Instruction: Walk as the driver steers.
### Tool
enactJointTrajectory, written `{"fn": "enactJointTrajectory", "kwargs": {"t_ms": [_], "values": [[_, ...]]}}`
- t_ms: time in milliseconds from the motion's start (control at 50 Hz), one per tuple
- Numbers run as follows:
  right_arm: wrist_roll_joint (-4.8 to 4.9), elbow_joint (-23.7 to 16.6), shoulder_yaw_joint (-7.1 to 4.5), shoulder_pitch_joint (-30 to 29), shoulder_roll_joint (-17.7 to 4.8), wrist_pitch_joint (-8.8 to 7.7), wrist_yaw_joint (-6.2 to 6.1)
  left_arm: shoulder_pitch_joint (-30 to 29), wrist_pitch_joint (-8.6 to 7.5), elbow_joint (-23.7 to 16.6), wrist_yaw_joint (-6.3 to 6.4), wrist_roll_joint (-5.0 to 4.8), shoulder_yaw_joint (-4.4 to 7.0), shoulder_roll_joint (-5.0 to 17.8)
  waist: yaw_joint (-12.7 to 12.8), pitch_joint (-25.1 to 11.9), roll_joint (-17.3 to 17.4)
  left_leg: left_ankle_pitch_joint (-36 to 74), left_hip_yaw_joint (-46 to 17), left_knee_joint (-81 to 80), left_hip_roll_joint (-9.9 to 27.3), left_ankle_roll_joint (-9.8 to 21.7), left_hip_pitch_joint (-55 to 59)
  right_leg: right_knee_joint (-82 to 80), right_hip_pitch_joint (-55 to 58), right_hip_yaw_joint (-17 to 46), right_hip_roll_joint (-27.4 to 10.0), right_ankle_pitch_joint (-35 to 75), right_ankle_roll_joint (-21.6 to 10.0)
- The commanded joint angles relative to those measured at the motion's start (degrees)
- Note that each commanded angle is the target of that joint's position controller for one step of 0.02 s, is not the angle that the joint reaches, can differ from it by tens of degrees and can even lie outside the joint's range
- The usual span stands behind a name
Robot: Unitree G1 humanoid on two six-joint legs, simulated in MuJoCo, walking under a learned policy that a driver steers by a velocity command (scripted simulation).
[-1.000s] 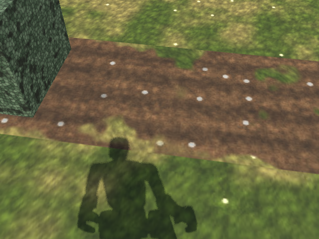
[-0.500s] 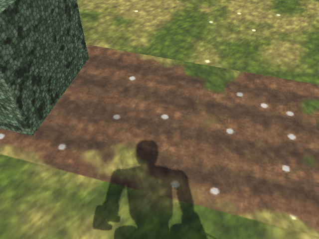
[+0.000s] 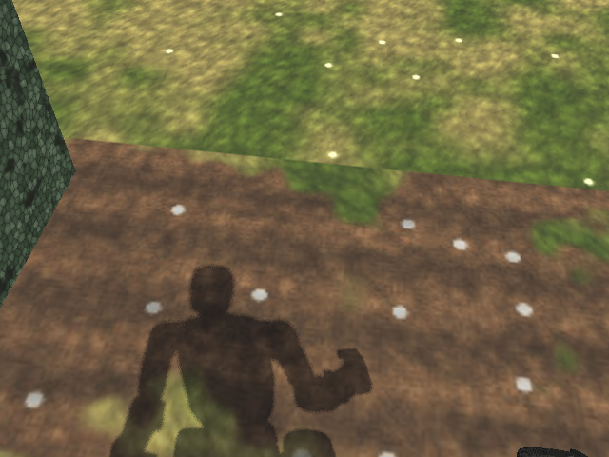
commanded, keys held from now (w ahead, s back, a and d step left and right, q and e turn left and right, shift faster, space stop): w+e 0.40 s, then w+q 0.60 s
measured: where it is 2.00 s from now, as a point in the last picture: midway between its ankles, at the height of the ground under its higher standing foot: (361, 262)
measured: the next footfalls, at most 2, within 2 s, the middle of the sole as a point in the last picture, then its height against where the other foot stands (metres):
right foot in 0.40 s outside the picture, level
left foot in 0.94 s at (352, 385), level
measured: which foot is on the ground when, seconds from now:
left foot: down 0.00-0.40, up 0.42-0.92, down 0.94-1.00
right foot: up 0.00-0.38, down 0.40-0.96, up 0.98-1.00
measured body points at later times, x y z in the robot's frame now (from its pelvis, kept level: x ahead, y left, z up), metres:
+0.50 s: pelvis +0.24 -0.10 -0.01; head +0.28 -0.12 +0.44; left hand +0.48 +0.10 -0.11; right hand +0.23 -0.38 -0.14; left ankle +0.15 +0.09 -0.64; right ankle +0.28 -0.19 -0.74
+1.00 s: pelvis +0.53 -0.13 -0.02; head +0.58 -0.13 +0.43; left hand +0.60 +0.14 -0.15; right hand +0.70 -0.40 -0.12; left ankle +0.64 -0.07 -0.74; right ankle +0.32 -0.22 -0.66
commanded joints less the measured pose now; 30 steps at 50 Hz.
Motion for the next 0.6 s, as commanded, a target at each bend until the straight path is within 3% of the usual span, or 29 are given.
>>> {"fn": "enactJointTrajectory", "kwargs": {"t_ms": [20, 40, 100, 200, 300, 340, 360, 380, 400, 420, 440, 460, 480, 500, 520, 560, 600], "values": [[-0.79, -0.1, -1.87, 1.9, -4.6, -0.13, 0.45, -1.0, 0.48, -5.4, -0.16, 0.34, 1.61, 3.1, -0.9, -0.2, 8.9, 0.8, -15.3, -15.4, 15.4, 8.4, 12.2, 1.0, -14.8, 1.1, -6.8, 5.1, 0.7], [-0.69, 0.5, -2.18, 2.3, -5.3, -0.44, 0.52, -1.5, 0.82, -5.8, -0.29, 0.42, 1.42, 2.0, -0.6, -0.4, 8.1, 3.0, -13.0, -16.5, 15.6, 8.8, 10.8, 0.7, -14.5, 0.6, -6.9, 6.9, 0.8], [-0.52, 3.0, -3.08, 4.8, -7.7, -1.04, -0.01, -5.4, 1.26, -7.6, -0.37, 1.11, 1.5, 2.0, -0.8, 0.1, 5.2, 9.1, -8.1, -17.9, 17.1, 9.9, 11.4, -5.3, -16.9, 2.0, -7.5, 13.7, 1.2], [0.1, 5.8, -3.48, 7.6, -9.7, -0.44, -1.26, -14.0, 0.51, -10.2, -1.95, 0.91, 0.94, 1.7, -3.1, 1.3, 5.4, 11.2, 1.3, -17.5, 15.8, 7.4, 13.9, -20.5, -14.0, -1.0, -6.3, 25.7, 0.9], [1.24, 8.1, -4.43, 11.6, -12.8, 0.66, -1.47, -22.5, 0.7, -14.3, -3.68, 0.6, 0.68, 2.3, -5.7, 4.6, 6.1, 9.5, 4.2, -14.8, 18.4, 5.7, 20.9, -28.3, -13.5, -4.8, -5.5, 18.4, -1.0], [1.6, 8.3, -4.97, 11.3, -14.4, 1.38, -1.49, -21.8, 0.69, -14.9, -4.24, 0.64, 1.08, 3.2, -4.5, 3.8, 7.1, 20.5, 6.3, -9.7, 19.0, 4.6, 22.8, -30.2, -9.3, -8.0, -3.5, 11.2, -3.0], [1.88, 8.2, -5.18, 10.8, -15.2, 1.66, -1.49, -18.7, 0.71, -14.4, -4.28, 0.74, 1.69, 4.1, -2.5, 1.9, 7.9, 31.6, 7.9, -4.3, 18.5, 3.9, 22.6, -31.6, -3.4, -10.4, -1.2, 8.7, -4.2], [1.94, 8.1, -5.06, 10.2, -15.2, 1.96, -1.49, -11.1, 0.64, -12.3, -4.26, 0.61, 3.04, 6.1, 1.7, -1.9, 6.7, 39.2, 10.5, 6.2, 16.3, 2.6, 20.8, -36.1, 7.7, -12.2, 2.0, 11.5, -6.0], [1.02, 7.7, -4.47, 11.1, -13.8, 1.92, -1.61, 0.0, 0.74, -9.3, -3.58, 0.32, 5.23, 10.5, 6.2, -7.9, 2.9, 31.9, 11.6, 22.6, 14.1, 0.1, 8.6, -36.4, 27.2, -6.2, 0.5, 14.2, -8.9], [-1.45, 4.2, -1.28, 15.8, -5.4, 0.34, -0.36, 1.4, 0.07, -9.0, -3.13, -0.13, 6.26, 18.5, 1.3, -12.4, -14.7, -17.8, 9.0, 45.4, 4.0, -3.6, -19.9, -41.6, 48.8, 26.9, -16.9, 9.3, -19.7], [1.06, 5.8, -1.48, 13.9, -8.5, -2.38, 0.97, 7.7, -0.17, -9.0, -2.82, 0.62, 4.62, 13.9, 5.0, -21.8, -10.6, -24.8, -4.0, 53.0, 1.8, -2.2, -26.0, -51.2, 53.0, 41.4, -22.2, 3.5, -22.5], [3.48, 5.0, -2.53, 8.5, -11.8, -3.11, 1.33, 5.3, -0.59, -8.4, -2.81, 1.5, 3.57, 10.5, 5.8, -14.4, -6.7, -19.5, -4.3, 53.9, 4.6, -0.7, -30.9, -50.2, 49.5, 31.1, -20.4, 10.2, -18.7], [2.89, 4.9, -2.14, 6.1, -11.2, -3.18, 0.97, 0.2, -0.87, -9.3, -2.6, 1.23, 2.96, 8.6, 4.0, -10.3, -3.4, -14.6, -3.8, 49.9, 7.5, 0.4, -29.0, -49.3, 41.1, 22.8, -18.4, 15.8, -16.0], [1.48, 5.5, -2.22, 5.0, -10.8, -2.7, 0.43, -5.2, -1.01, -9.9, -2.44, 1.34, 2.14, 6.1, 1.7, -6.9, -0.8, -11.1, -3.9, 45.6, 9.8, 0.3, -24.5, -50.0, 32.1, 16.5, -16.6, 22.4, -14.2], [1.22, 6.2, -2.58, 6.0, -10.8, -1.72, 0.34, -8.0, -1.45, -10.3, -2.42, 1.85, 1.44, 4.2, -0.5, -5.2, -1.3, -9.0, -4.6, 42.8, 11.2, 0.3, -19.8, -51.7, 25.9, 12.3, -14.9, 26.6, -13.3], [1.71, 6.8, -2.46, 7.9, -9.0, 0.09, 0.3, -8.9, -2.49, -9.3, -2.42, 1.85, 1.48, 4.3, -2.5, -3.4, -0.9, -6.0, -4.5, 39.7, 11.4, -0.1, -17.1, -55.1, 21.2, 8.5, -14.2, 28.9, -12.8], [1.48, 6.2, -2.06, 6.1, -7.4, 1.16, -0.01, -7.8, -3.4, -7.7, -2.18, 1.89, 1.82, 5.6, -2.8, -0.7, 0.5, -1.4, -4.9, 35.2, 11.1, -0.7, -19.5, -57.5, 19.9, 4.2, -14.1, 31.9, -12.1]]}}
